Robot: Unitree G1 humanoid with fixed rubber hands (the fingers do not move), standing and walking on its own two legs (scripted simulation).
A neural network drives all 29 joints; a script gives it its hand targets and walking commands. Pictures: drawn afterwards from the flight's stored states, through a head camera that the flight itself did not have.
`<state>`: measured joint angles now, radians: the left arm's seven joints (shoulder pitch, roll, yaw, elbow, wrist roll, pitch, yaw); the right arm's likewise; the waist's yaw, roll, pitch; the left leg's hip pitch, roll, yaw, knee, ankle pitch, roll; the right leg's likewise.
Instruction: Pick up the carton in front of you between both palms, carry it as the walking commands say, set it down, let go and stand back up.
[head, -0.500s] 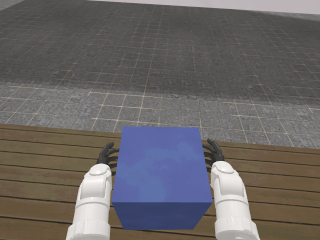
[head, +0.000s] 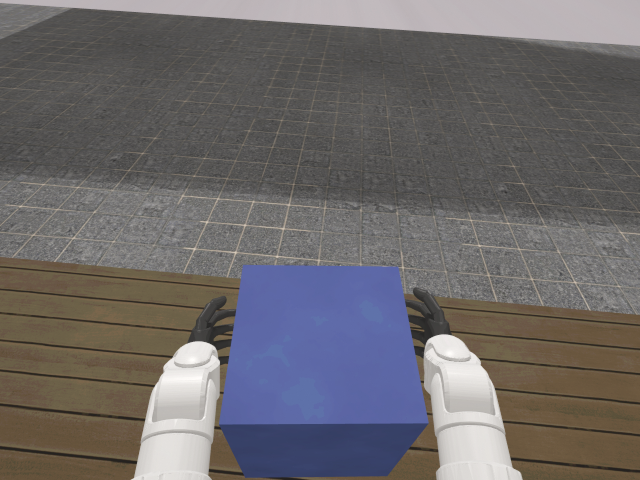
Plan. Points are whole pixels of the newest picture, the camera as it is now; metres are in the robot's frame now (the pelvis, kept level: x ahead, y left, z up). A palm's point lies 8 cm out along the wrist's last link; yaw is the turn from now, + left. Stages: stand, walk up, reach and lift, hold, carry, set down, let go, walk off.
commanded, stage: hold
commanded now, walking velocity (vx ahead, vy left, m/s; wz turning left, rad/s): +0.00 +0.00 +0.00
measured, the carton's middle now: (318, 376) +0.28 +0.00 -0.04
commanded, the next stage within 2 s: carry in 0.86 s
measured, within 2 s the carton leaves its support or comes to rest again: neither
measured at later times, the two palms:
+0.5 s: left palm (195, 354) +0.27 +0.15 +0.04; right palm (437, 347) +0.28 -0.15 +0.05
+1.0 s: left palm (201, 340) +0.28 +0.15 +0.05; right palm (441, 338) +0.29 -0.15 +0.06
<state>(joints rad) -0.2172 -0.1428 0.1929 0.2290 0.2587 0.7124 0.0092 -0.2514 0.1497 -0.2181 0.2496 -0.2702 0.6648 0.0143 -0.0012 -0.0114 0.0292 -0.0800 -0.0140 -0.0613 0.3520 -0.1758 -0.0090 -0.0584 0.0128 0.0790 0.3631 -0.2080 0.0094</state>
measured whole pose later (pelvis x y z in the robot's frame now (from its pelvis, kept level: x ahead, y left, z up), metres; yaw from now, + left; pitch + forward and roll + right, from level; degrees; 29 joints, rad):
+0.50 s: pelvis -0.02 +0.01 +0.00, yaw +0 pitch -8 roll +0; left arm -0.28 -0.16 0.24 0.22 0.29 0.78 -0.02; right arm -0.31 0.16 -0.26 0.24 -0.28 0.74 0.02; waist -0.01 -0.01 0.07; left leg -0.07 -0.02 -0.06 0.39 -0.18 0.00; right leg -0.04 0.01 0.08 0.39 -0.20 0.02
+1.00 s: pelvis +0.00 +0.00 +0.00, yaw -2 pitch -3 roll +0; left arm -0.25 -0.14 0.20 0.15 0.24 0.84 0.01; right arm -0.28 0.16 -0.23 0.17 -0.25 0.79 0.01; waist 0.02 0.01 -0.04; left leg -0.17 0.00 -0.02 0.45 -0.25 0.00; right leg -0.21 0.00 0.03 0.56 -0.41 0.01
